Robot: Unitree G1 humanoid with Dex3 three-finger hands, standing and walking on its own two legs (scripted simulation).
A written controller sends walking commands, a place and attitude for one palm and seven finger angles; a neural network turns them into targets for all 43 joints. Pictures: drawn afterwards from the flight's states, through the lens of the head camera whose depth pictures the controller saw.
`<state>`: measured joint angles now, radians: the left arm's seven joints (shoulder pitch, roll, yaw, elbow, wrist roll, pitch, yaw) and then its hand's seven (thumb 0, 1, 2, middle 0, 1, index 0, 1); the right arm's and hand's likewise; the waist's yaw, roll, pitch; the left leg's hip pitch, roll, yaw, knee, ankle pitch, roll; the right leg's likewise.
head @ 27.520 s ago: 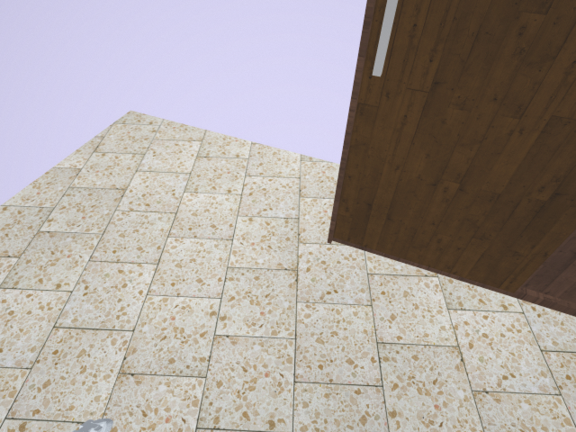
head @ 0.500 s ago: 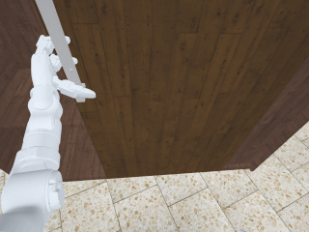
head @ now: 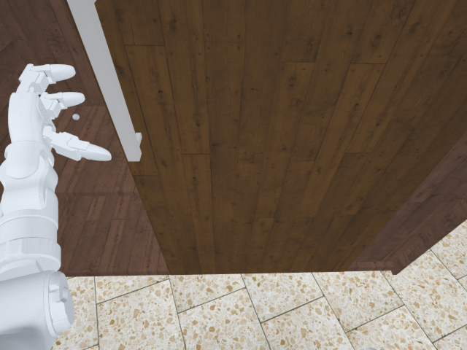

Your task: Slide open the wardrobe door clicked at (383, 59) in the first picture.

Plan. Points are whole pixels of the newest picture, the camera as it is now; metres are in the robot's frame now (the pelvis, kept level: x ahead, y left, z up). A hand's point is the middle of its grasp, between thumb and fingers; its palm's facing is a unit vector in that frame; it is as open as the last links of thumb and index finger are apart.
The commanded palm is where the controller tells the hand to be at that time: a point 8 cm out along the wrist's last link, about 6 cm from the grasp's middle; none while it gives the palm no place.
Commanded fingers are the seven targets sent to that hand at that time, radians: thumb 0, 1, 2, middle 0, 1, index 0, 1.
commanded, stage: slip the hand off the handle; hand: left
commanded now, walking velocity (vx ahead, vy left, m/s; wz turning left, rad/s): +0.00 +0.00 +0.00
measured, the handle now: (117, 88) +0.47 +0.22 +0.21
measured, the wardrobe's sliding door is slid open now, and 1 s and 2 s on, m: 0.48 0.48 0.48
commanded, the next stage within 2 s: draw the hand back to the body in 0.68 s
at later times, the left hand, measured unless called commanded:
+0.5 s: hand (41, 164) +0.32 +0.28 +0.18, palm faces +0.31 -0.94 -0.09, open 14.7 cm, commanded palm +0.29 +0.32 +0.18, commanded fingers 0.00 -0.55 0.20 -0.25 -1.15 -0.25 -1.15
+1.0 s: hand (28, 202) +0.26 +0.27 +0.19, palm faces +0.09 -1.00 -0.02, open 14.7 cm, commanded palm +0.22 +0.31 +0.18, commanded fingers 0.00 -0.55 0.20 -0.25 -1.15 -0.25 -1.15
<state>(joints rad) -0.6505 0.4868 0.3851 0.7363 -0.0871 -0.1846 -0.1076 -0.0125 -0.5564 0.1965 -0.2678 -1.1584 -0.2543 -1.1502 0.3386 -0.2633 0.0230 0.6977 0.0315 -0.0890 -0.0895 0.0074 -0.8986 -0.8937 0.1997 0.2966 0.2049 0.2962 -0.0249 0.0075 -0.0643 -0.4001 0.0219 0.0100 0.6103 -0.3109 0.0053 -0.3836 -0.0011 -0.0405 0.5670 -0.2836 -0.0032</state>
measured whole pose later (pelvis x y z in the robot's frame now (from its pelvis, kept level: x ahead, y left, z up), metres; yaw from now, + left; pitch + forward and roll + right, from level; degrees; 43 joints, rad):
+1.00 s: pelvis -0.02 -0.01 +0.00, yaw +1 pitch -3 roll -1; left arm -0.13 0.46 0.45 0.20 -0.36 0.15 -0.42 -0.01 -0.56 0.20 -0.25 -1.15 -0.25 -1.15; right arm 0.25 -0.26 0.09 0.63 0.08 -0.19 -0.15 0.01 -0.90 -0.89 0.20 0.30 0.21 0.30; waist 0.04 0.05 -0.06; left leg -0.23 0.02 0.00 0.56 -0.28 -0.01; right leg -0.22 0.00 -0.05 0.53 -0.27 -0.02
